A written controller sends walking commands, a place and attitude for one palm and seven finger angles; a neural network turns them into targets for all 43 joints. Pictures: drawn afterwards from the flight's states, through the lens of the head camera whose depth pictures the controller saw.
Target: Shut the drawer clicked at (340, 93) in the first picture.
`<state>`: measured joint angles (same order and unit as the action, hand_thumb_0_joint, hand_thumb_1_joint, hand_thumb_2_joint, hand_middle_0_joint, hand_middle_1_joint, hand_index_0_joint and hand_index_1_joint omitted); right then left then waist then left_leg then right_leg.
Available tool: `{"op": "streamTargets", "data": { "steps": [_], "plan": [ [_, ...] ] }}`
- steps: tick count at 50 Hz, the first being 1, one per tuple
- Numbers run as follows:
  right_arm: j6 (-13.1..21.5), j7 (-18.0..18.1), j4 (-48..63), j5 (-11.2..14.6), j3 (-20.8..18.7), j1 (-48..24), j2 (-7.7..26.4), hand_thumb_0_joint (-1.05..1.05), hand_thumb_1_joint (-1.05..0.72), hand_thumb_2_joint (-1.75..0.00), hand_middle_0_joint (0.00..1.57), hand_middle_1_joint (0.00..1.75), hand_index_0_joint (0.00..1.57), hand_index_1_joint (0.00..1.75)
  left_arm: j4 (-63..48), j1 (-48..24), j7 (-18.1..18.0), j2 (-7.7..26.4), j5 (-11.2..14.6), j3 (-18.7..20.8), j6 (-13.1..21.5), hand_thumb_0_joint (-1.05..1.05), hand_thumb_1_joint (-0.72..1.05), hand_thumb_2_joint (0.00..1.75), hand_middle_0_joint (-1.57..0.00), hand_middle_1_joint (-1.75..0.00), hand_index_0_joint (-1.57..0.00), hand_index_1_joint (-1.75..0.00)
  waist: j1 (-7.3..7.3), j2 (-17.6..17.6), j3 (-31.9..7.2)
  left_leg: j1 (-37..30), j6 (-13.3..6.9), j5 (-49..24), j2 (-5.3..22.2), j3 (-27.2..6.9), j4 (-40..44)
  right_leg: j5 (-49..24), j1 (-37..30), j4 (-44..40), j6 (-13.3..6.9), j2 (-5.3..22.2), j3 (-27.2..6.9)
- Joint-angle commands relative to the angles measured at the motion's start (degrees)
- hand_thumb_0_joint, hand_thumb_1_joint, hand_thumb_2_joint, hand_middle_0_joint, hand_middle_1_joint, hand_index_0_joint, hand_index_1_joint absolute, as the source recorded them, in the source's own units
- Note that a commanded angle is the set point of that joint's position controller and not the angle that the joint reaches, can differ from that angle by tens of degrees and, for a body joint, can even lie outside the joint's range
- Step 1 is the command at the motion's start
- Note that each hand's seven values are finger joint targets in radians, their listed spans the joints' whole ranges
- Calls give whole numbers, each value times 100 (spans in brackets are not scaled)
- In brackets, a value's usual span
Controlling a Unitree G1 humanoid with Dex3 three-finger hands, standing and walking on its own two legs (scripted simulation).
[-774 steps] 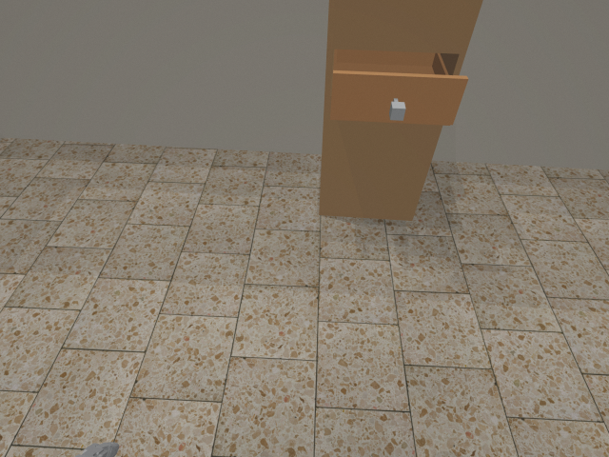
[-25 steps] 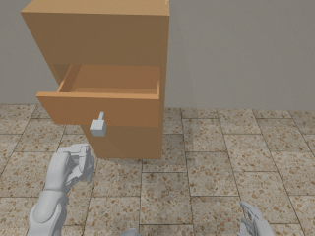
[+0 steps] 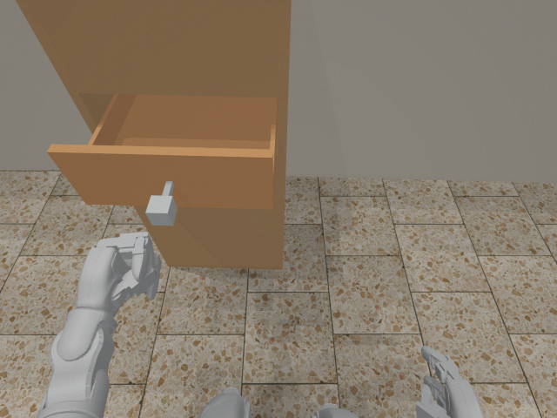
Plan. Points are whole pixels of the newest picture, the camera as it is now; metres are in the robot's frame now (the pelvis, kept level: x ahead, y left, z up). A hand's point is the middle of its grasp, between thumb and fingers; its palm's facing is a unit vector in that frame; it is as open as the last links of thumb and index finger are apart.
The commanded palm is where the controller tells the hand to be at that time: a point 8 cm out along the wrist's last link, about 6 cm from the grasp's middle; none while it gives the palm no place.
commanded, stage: bring the fist close to the handle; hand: left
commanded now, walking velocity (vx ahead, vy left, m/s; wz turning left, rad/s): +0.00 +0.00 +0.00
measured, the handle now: (164, 201) +0.47 +0.23 -0.02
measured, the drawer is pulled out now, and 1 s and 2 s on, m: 0.16 0.16 0.09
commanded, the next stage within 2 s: push the drawer shut in 1.06 s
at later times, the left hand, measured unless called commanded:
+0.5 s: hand (166, 257) +0.35 +0.19 -0.01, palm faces -0.02 -1.00 -0.03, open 3.3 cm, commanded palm +0.34 +0.25 +0.00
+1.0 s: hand (171, 251) +0.37 +0.20 -0.02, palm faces +0.00 -1.00 -0.04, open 3.3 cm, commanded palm +0.35 +0.25 -0.02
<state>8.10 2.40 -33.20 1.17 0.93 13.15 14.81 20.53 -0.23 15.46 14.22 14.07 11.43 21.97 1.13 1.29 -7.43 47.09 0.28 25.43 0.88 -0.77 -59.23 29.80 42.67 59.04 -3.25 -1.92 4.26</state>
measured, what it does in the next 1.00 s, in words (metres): stands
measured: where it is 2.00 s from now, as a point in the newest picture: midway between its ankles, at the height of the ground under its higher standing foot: outside the picture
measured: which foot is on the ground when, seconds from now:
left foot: down 0.00-1.00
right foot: down 0.00-1.00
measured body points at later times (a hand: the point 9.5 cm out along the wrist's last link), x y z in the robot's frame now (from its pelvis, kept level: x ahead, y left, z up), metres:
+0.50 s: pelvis -0.01 +0.02 -0.03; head +0.08 +0.03 +0.41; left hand +0.35 +0.25 +0.00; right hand +0.11 -0.24 -0.14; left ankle +0.03 +0.12 -0.67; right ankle -0.01 -0.08 -0.67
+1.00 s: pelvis -0.01 +0.03 -0.05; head +0.10 +0.04 +0.39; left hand +0.37 +0.25 -0.02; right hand +0.09 -0.23 -0.16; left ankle +0.03 +0.12 -0.67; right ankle -0.01 -0.08 -0.67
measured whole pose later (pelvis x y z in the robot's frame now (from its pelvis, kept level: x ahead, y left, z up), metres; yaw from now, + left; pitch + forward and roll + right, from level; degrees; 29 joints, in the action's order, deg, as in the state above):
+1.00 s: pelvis -0.01 +0.03 -0.05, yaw -2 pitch +22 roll -2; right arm 0.0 0.8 -34.0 0.2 0.8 14.8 14.2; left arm 37.2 -18.3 10.1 15.8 9.9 13.4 27.1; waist 3.6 1.1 -10.0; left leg 65.7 -1.8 29.4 1.2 0.4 -72.7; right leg 32.9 60.9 71.4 -1.5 -1.8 3.3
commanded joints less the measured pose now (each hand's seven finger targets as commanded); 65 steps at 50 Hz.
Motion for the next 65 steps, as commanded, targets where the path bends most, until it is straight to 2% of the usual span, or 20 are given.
{"op": "streamTargets", "data": {
  "steps": [1, 5, 10, 12, 18, 20, 26, 33, 37, 38, 41, 44, 47, 50, 55, 58, 61, 62, 64, 65],
  "plan": [
    [208, 13, 772, -8, -291, -6, 704, 0, -90, -90, 20, 30, 20, 30, -921, -1028, -30, 944, 127, 477, 455, 0, 90, 90, -140, -160, -140, -160, 52, -222, -1497, -612, -236, -1376, -107, -3, 407, -2056, -752, -869, 331, 127, -648],
    [127, 20, 722, -13, -313, 25, 728, 0, -90, -90, 20, 30, 20, 30, -664, -1595, -92, 1030, 69, 546, 537, 0, 90, 90, -140, -160, -140, -160, 111, -110, -1475, -383, -219, -1045, -98, 9, 286, -1542, -407, -801, 310, 132, -682],
    [79, 12, 681, -33, -345, 112, 728, 0, -90, -90, 20, 30, 20, 30, -638, -1973, -125, 946, 28, 452, 710, 0, 90, 90, -140, -160, -140, -160, 123, 124, -1885, -499, -210, -1129, -70, -17, 179, -1584, -166, -544, 268, 88, -558],
    [51, 1, 648, -49, -358, 165, 752, 0, -90, -90, 20, 30, 20, 30, -536, -2000, -156, 886, 6, 403, 727, 0, 90, 90, -140, -160, -140, -160, 140, 57, -1975, -546, -216, -1225, -53, -52, 122, -1659, -24, -430, 254, 62, -476],
    [-98, -30, 607, -72, -378, 250, 791, 0, -90, -90, 20, 30, 20, 30, -97, -2247, -267, 987, -97, 514, 751, 0, 90, 90, -140, -160, -140, -160, 162, -46, -2043, -269, -209, -1125, -41, -60, -51, -1530, 248, -219, 240, 42, -439],
    [-134, -46, 600, -79, -378, 256, 801, 0, -90, -90, 20, 30, 20, 30, -122, -2459, -298, 977, -148, 464, 814, 0, 90, 90, -140, -160, -140, -160, 160, 198, -2075, -364, -178, -1111, -28, -104, -65, -1412, 485, -138, 203, 33, -380],
    [-258, -93, 555, -118, -390, 344, 858, 0, -90, -90, 20, 30, 20, 30, 170, -2923, -436, 938, -245, 402, 929, 0, 90, 90, -140, -160, -140, -160, 245, 149, -2236, -401, -158, -1104, 9, -235, -257, -1219, 989, 114, 166, -24, -268],
    [-414, -142, 503, -159, -409, 389, 872, 0, -90, -90, 20, 30, 20, 30, 453, -3376, -561, 809, -377, 294, 1035, 0, 90, 90, -140, -160, -140, -160, 264, 402, -2550, -520, -97, -1246, 28, -305, -454, -1179, 1455, 362, 149, -7, -213],
    [-548, -151, 600, -139, -406, 395, 896, 0, -90, -90, 20, 30, 20, 30, 285, -3212, -613, 1148, -378, 560, 989, 0, 90, 90, -140, -160, -140, -160, 171, 245, -2755, -410, -113, -1350, 25, -273, -454, -1349, 1159, 391, 149, -25, -238],
    [-566, -157, 603, -129, -404, 384, 856, 0, -90, -90, 20, 30, 20, 30, 250, -3204, -613, 988, -364, 443, 961, 0, 90, 90, -140, -160, -140, -160, 201, 315, -2702, -455, -118, -1359, 17, -245, -444, -1384, 1140, 340, 160, -28, -252],
    [-607, -132, 606, -112, -388, 407, 871, 0, -90, -90, 20, 30, 20, 30, 317, -3166, -624, 1065, -323, 508, 900, 0, 90, 90, -140, -160, -140, -160, 244, 90, -2565, -229, -150, -1137, 15, -247, -439, -1249, 1069, 294, 169, -53, -259],
    [-615, -114, 566, -98, -383, 392, 847, 0, -90, -90, 20, 30, 20, 30, 282, -3393, -601, 968, -324, 396, 918, 0, 90, 90, -140, -160, -140, -160, 289, 231, -2463, -235, -149, -1005, 10, -232, -419, -1147, 1139, 234, 173, -36, -276],
    [-607, -86, 515, -98, -376, 431, 867, 0, -90, -90, 20, 30, 20, 30, 453, -3485, -530, 1063, -316, 446, 939, 0, 90, 90, -140, -160, -140, -160, 338, 118, -2391, -171, -160, -965, 16, -245, -452, -1113, 1187, 233, 173, -41, -276],
    [-588, -92, 501, -94, -384, 436, 856, 0, -90, -90, 20, 30, 20, 30, 460, -3510, -472, 971, -301, 356, 964, 0, 90, 90, -140, -160, -140, -160, 308, 340, -2466, -305, -140, -992, 14, -258, -437, -1094, 1231, 231, 157, -35, -267],
    [-621, -107, 529, -85, -392, 452, 868, 0, -90, -90, 20, 30, 20, 30, 588, -3262, -448, 1124, -267, 529, 895, 0, 90, 90, -140, -160, -140, -160, 249, 164, -2515, -187, -163, -1119, 2, -213, -468, -1296, 1028, 231, 164, -39, -302],
    [-638, -117, 558, -78, -382, 444, 835, 0, -90, -90, 20, 30, 20, 30, 513, -3305, -449, 1094, -282, 487, 899, 0, 90, 90, -140, -160, -140, -160, 247, 263, -2472, -168, -155, -1171, -5, -192, -479, -1383, 1001, 255, 164, -42, -308],
    [-628, -82, 447, -94, -368, 494, 854, 0, -90, -90, 20, 30, 20, 30, 693, -4014, -520, 1176, -324, 487, 932, 0, 90, 90, -140, -160, -140, -160, 435, 180, -2250, -11, -189, -955, -3, -229, -571, -1194, 1223, 249, 182, -55, -323],
    [-630, -71, 430, -94, -373, 488, 869, 0, -90, -90, 20, 30, 20, 30, 711, -4130, -540, 1330, -360, 603, 966, 0, 90, 90, -140, -160, -140, -160, 391, 260, -2368, -69, -172, -960, 2, -231, -573, -1172, 1242, 263, 179, -47, -340],
    [-611, -74, 399, -107, -373, 509, 850, 0, -90, -90, 20, 30, 20, 30, 710, -4275, -535, 1192, -376, 473, 1011, 0, 90, 90, -140, -160, -140, -160, 410, 435, -2569, -305, -154, -1121, 5, -248, -584, -1251, 1301, 291, 168, -41, -322],
    [-607, -80, 387, -114, -378, 523, 849, 0, -90, -90, 20, 30, 20, 30, 799, -4199, -531, 1183, -356, 505, 997, 0, 90, 90, -140, -160, -140, -160, 391, 346, -2626, -284, -158, -1144, -1, -231, -597, -1297, 1208, 272, 178, -42, -333]
  ]
}}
